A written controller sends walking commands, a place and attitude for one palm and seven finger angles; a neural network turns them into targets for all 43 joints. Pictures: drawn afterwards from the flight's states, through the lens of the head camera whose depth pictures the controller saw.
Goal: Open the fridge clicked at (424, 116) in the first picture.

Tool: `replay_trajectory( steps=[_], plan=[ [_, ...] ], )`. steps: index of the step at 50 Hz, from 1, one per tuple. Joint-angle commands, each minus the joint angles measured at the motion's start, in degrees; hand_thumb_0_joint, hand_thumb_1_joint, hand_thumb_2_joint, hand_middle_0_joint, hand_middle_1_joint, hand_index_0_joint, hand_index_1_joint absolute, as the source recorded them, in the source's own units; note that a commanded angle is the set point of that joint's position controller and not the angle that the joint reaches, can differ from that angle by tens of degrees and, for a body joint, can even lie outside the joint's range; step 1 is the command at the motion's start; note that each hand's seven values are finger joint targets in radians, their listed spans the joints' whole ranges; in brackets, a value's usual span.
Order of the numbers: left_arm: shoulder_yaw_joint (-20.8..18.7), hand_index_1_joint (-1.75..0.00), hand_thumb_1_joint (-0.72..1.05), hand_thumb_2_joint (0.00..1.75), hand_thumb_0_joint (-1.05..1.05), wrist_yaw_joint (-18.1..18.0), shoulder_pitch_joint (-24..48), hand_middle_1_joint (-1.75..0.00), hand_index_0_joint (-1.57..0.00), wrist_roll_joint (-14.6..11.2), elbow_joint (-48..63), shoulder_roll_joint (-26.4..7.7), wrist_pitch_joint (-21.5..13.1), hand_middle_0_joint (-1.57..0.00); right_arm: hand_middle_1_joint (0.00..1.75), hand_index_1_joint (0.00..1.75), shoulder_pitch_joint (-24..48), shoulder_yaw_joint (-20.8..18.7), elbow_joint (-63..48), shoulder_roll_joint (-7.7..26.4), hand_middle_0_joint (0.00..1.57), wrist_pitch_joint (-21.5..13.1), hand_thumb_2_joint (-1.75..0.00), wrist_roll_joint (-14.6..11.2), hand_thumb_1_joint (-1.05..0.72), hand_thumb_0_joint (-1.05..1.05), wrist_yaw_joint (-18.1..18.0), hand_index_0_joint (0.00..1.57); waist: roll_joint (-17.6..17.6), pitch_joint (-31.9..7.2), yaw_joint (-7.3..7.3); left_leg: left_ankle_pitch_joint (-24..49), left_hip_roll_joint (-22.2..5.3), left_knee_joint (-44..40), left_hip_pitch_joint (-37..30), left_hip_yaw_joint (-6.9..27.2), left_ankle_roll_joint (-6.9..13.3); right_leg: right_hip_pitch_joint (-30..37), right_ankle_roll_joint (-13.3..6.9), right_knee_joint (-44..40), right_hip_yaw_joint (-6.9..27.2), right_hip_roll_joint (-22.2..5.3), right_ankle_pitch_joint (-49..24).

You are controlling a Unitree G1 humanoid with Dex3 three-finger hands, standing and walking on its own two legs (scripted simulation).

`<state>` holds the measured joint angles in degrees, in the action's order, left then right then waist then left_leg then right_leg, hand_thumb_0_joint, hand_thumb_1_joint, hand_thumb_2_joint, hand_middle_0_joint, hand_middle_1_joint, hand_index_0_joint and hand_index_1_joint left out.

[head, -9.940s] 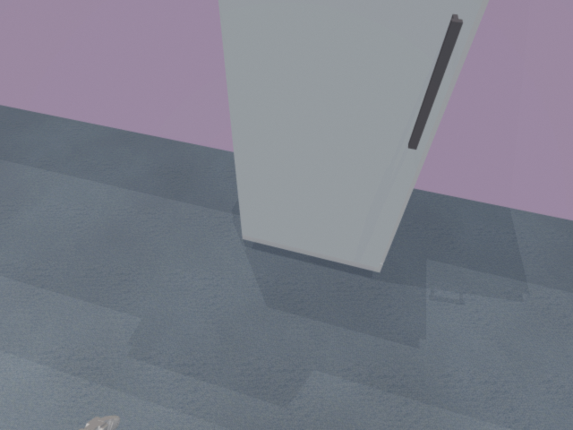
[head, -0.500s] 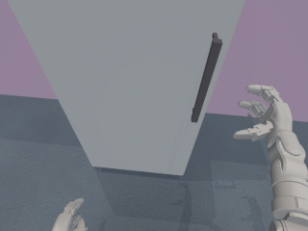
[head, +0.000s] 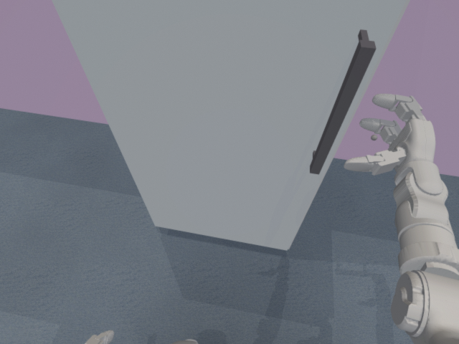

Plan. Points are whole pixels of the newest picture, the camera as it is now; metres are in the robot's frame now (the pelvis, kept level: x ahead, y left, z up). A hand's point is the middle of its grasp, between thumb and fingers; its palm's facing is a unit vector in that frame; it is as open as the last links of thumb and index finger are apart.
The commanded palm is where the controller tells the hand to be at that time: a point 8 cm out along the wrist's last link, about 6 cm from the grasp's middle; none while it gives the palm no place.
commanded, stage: move the hooked fingers beside the handle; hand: right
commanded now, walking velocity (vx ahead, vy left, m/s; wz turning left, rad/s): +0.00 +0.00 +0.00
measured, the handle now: (334, 114) +0.53 -0.13 +0.11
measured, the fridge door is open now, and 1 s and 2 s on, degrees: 0 0 0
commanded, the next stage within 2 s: feel for the door with the fingertips in 1.06 s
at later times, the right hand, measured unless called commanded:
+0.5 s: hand (383, 138) +0.46 -0.20 +0.13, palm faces +0.06 +1.00 +0.02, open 14.0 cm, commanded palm +0.43 -0.24 +0.12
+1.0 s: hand (378, 136) +0.47 -0.19 +0.12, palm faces +0.06 +1.00 +0.02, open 14.0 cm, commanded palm +0.43 -0.24 +0.12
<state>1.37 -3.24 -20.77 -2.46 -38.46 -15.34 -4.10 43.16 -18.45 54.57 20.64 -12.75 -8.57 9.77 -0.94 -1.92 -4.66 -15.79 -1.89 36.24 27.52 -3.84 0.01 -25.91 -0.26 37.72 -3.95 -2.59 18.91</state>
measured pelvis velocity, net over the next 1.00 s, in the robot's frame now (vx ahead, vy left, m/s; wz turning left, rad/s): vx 0.01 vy -0.01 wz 0.01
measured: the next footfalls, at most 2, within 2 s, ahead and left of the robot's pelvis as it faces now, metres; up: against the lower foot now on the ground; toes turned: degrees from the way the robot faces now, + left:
none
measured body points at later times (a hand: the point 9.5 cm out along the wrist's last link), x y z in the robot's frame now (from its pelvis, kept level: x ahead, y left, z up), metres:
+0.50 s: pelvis +0.01 +0.00 +0.00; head +0.05 -0.01 +0.45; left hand +0.06 +0.26 -0.11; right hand +0.45 -0.25 +0.13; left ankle +0.02 +0.12 -0.72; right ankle +0.00 -0.12 -0.72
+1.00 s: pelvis +0.01 -0.01 +0.00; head +0.06 -0.01 +0.44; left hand +0.06 +0.25 -0.12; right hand +0.46 -0.25 +0.12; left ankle +0.02 +0.12 -0.72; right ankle +0.00 -0.12 -0.72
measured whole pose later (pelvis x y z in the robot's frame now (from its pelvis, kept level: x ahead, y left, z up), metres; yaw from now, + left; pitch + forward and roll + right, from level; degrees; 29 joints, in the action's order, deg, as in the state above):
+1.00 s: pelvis +0.01 -0.01 +0.00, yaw +1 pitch +10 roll +1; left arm 1.2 -1.7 -22.1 -1.9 -36.4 -14.7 -1.5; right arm 43.3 -19.1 55.8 21.4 -14.5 -8.6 10.1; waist -1.2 -4.0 -4.7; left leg -16.8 -1.9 37.9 30.7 -3.0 -0.9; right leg -29.4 -1.0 40.7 -4.5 -2.6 21.0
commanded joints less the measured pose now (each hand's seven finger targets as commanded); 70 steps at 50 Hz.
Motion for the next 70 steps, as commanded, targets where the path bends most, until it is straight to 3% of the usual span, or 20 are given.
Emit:
replay_trajectory(
  steps=[1, 5, 8, 9, 15, 17, 19, 23, 25, 28, 34, 37, 43, 44, 50, 56, 59, 62, 63, 70],
  plan=[
    [-2.93, -0.30, 0.90, 0.90, 0.00, -0.37, -3.27, -0.30, -0.20, 0.22, 4.43, -8.20, -1.84, -0.20, 1.20, 1.20, 33.26, 0.43, -7.94, 12.77, 0.30, -5.22, -0.30, 0.81, 0.50, 0.00, -0.01, 0.30, -2.22, -17.99, -1.60, 12.32, 2.43, -3.30, -6.70, 2.07, 0.91, 5.44, -1.12, -4.36, 3.33, 2.43, -9.91],
    [-3.35, -0.30, 0.90, 0.90, 0.00, 0.01, -4.50, -0.30, -0.20, 0.57, 5.15, -8.74, -1.26, -0.20, 1.20, 1.20, 28.69, -3.27, -6.48, 15.41, 0.30, -5.75, -0.30, 0.16, 0.50, 0.00, 0.16, 0.30, 0.10, -23.34, 0.32, 15.96, 2.58, -2.15, -10.32, 2.19, 0.98, 5.17, -1.16, -3.69, 2.92, 2.54, -12.99],
    [-3.37, -0.30, 0.90, 0.90, 0.00, 0.38, -5.06, -0.30, -0.20, 0.74, 5.54, -8.50, -0.85, -0.20, 1.20, 1.20, 27.06, -2.44, -5.14, 13.42, 0.30, -5.87, -0.30, -0.17, 0.50, 0.00, 0.44, 0.30, 1.93, -22.15, 0.26, 16.81, 2.72, -1.94, -10.57, 1.93, 0.93, 3.74, -1.30, -3.39, 2.68, 2.53, -13.46],
    [-3.51, -0.30, 0.90, 0.90, 0.00, 0.45, -5.04, -0.30, -0.20, 0.63, 5.87, -8.75, -0.63, -0.20, 1.20, 1.20, 25.93, -3.82, -5.45, 15.50, 0.30, -6.01, -0.30, 0.29, 0.50, 0.00, 0.41, 0.30, 2.09, -21.70, 0.77, 17.21, 2.76, -1.75, -10.58, 1.95, 0.85, 3.07, -1.29, -3.48, 2.52, 2.33, -13.65],
    [-3.67, -0.30, 0.90, 0.90, 0.00, 0.38, -4.35, -0.30, -0.20, 0.52, 7.47, -8.53, 0.37, -0.20, 1.20, 1.20, 26.32, -6.10, -11.79, 19.20, 0.30, -7.59, -0.30, 0.73, 0.50, 0.00, 0.14, 0.30, -0.84, -23.76, 1.40, 18.69, 2.77, -1.49, -12.62, 2.86, 0.82, 3.48, -1.52, -3.28, 1.83, 2.50, -14.24],
    [-3.77, -0.30, 0.90, 0.90, 0.00, 0.40, -3.89, -0.30, -0.20, 0.40, 7.44, -8.07, 0.15, -0.20, 1.20, 1.20, 27.66, -3.92, -15.13, 16.58, 0.30, -8.16, -0.30, 0.31, 0.50, 0.00, 0.60, 0.30, -3.87, -24.78, 0.79, 19.48, 3.02, -1.57, -11.40, 2.78, 0.96, 6.40, -1.43, -2.78, 1.88, 2.43, -15.71],
    [-3.91, -0.30, 0.90, 0.90, 0.00, 0.39, -3.86, -0.30, -0.20, 0.34, 7.33, -8.18, 0.07, -0.20, 1.20, 1.20, 26.77, -3.41, -16.68, 15.94, 0.30, -8.25, -0.30, -0.43, 0.50, 0.00, 1.09, 0.30, -3.06, -25.47, 0.52, 19.88, 3.25, -1.67, -11.48, 2.54, 0.99, 7.50, -1.46, -2.74, 2.27, 2.12, -16.56],
    [-3.83, -0.30, 0.90, 0.90, 0.00, 0.06, -3.69, -0.30, -0.20, -0.16, 6.92, -8.55, 0.41, -0.20, 1.20, 1.20, 22.18, -1.86, -12.09, 13.15, 0.30, -4.70, -0.30, -2.02, 0.50, 0.00, 2.73, 0.30, 0.87, -20.56, -0.07, 18.97, 3.16, -2.54, -10.71, 1.77, 1.02, 5.58, -1.48, -3.28, 2.30, 2.01, -15.18],
    [-3.61, -0.30, 0.90, 0.90, 0.00, 0.03, -3.17, -0.30, -0.20, -0.38, 6.76, -8.47, 0.52, -0.20, 1.20, 1.20, 23.13, 0.97, -9.29, 10.10, 0.30, -2.64, -0.30, -1.88, 0.50, 0.00, 3.23, 0.30, 0.34, -16.54, -0.96, 16.04, 2.93, -3.14, -7.40, 1.41, 0.82, 4.41, -1.38, -3.80, 2.43, 2.09, -12.15],
    [-3.48, -0.30, 0.90, 0.90, 0.00, 0.05, -3.00, -0.30, -0.20, -0.15, 7.24, -8.40, 0.49, -0.20, 1.20, 1.20, 25.53, 1.94, -10.53, 9.20, 0.30, -2.49, -0.30, -1.59, 0.50, 0.00, 2.54, 0.30, -0.64, -15.75, -1.15, 13.07, 2.75, -3.20, -5.48, 1.27, 1.09, 4.96, -1.36, -3.57, 3.01, 2.14, -11.04],
    [-3.40, -0.30, 0.90, 0.90, 0.00, 0.43, -3.07, -0.30, -0.20, 0.56, 6.72, -8.15, -0.25, -0.20, 1.20, 1.20, 31.94, -0.25, -15.71, 11.96, 0.30, -6.87, -0.30, -0.91, 0.50, 0.00, -0.50, 0.30, -2.64, -23.98, -0.47, 15.01, 3.02, -0.74, -5.73, 1.14, 1.28, 9.59, -0.55, -2.14, 4.86, 1.81, -15.82],
    [-3.29, -0.30, 0.90, 0.90, 0.00, 0.57, -3.12, -0.30, -0.20, 0.58, 5.91, -8.21, -0.37, -0.20, 1.20, 1.20, 32.24, 0.22, -11.50, 11.75, 0.30, -6.68, -0.30, 0.25, 0.50, 0.00, -1.30, 0.30, -1.70, -22.33, -1.09, 14.21, 3.09, -0.65, -4.70, 1.12, 1.15, 8.18, -0.52, -2.07, 4.87, 1.84, -14.74],
    [-3.06, -0.30, 0.90, 0.90, 0.00, 0.66, -3.74, -0.30, -0.20, 0.77, 6.62, -8.51, 0.42, -0.20, 1.20, 1.20, 27.10, -2.38, -5.46, 14.30, 0.30, -4.82, -0.30, 0.91, 0.50, 0.00, -0.63, 0.30, -0.59, -20.86, 0.32, 16.06, 2.82, -0.46, -7.08, 1.27, 1.40, 4.24, -0.66, -2.12, 3.86, 2.07, -15.16],
    [-3.12, -0.30, 0.90, 0.90, 0.00, 0.76, -4.03, -0.30, -0.20, 0.81, 7.09, -8.63, 0.45, -0.20, 1.20, 1.20, 26.55, -3.60, -7.01, 15.36, 0.30, -5.04, -0.30, 0.61, 0.50, 0.00, -0.40, 0.30, -0.36, -23.15, 0.81, 17.70, 2.90, -0.01, -8.09, 1.32, 1.33, 4.90, -0.69, -2.02, 3.74, 2.03, -16.71],
    [-3.73, -0.30, 0.90, 0.90, 0.00, 1.16, -3.65, -0.30, -0.20, 0.42, 7.97, -8.29, 0.57, -0.20, 1.20, 1.20, 23.31, -0.18, -14.33, 10.41, 0.30, -5.71, -0.30, -1.67, 0.50, 0.00, 1.56, 0.30, -0.98, -23.94, 0.59, 20.11, 3.52, -0.37, -8.43, 1.21, 1.24, 7.65, -0.61, -1.64, 3.52, 1.43, -20.81],
    [-3.74, -0.30, 0.90, 0.90, 0.00, 0.74, -3.48, -0.30, -0.20, 0.27, 7.07, -8.36, 0.71, -0.20, 1.20, 1.20, 24.59, -0.95, -14.18, 11.68, 0.30, -3.63, -0.30, -1.19, 0.50, 0.00, 0.40, 0.30, -1.02, -19.05, 0.08, 15.39, 3.22, -1.89, -7.36, 1.19, 1.20, 4.84, -0.91, -3.00, 3.37, 1.84, -14.02],
    [-3.64, -0.30, 0.90, 0.90, 0.00, 0.57, -3.44, -0.30, -0.20, 0.47, 7.01, -8.24, 0.64, -0.20, 1.20, 1.20, 26.34, -1.76, -15.39, 13.42, 0.30, -4.26, -0.30, -0.36, 0.50, 0.00, -0.54, 0.30, -1.53, -20.07, 0.02, 14.32, 3.05, -1.95, -7.53, 1.42, 1.21, 5.03, -1.07, -3.08, 3.61, 1.97, -13.02],
    [-3.60, -0.30, 0.90, 0.90, 0.00, 0.72, -2.97, -0.30, -0.20, 0.45, 6.76, -7.76, -0.08, -0.20, 1.20, 1.20, 28.47, 2.14, -15.76, 8.56, 0.30, -5.10, -0.30, -0.50, 0.50, 0.00, -0.74, 0.30, -4.19, -20.38, -0.80, 13.24, 3.26, -1.72, -4.85, 1.10, 1.39, 7.63, -0.61, -2.57, 4.08, 1.83, -13.23],
    [-3.58, -0.30, 0.90, 0.90, 0.00, 0.72, -3.59, -0.30, -0.20, 0.58, 6.42, -7.92, -0.17, -0.20, 1.20, 1.20, 29.39, 3.01, -15.55, 7.88, 0.30, -5.45, -0.30, -0.77, 0.50, 0.00, -0.81, 0.30, -1.59, -20.84, -1.41, 13.39, 3.28, -1.79, -5.52, 1.04, 1.35, 7.41, -0.78, -2.38, 4.31, 1.80, -13.33],
    [-3.48, -0.30, 0.90, 0.90, 0.00, 1.12, -3.16, -0.30, -0.20, 0.60, 6.08, -7.81, -0.47, -0.20, 1.20, 1.20, 29.87, 3.66, -10.47, 5.97, 0.30, -4.46, -0.30, -0.03, 0.50, 0.00, -2.63, 0.30, -1.78, -20.62, -1.11, 13.07, 3.01, -1.13, -4.50, 0.97, 1.19, 5.90, -0.52, -2.32, 4.16, 2.13, -12.12]
  ],
)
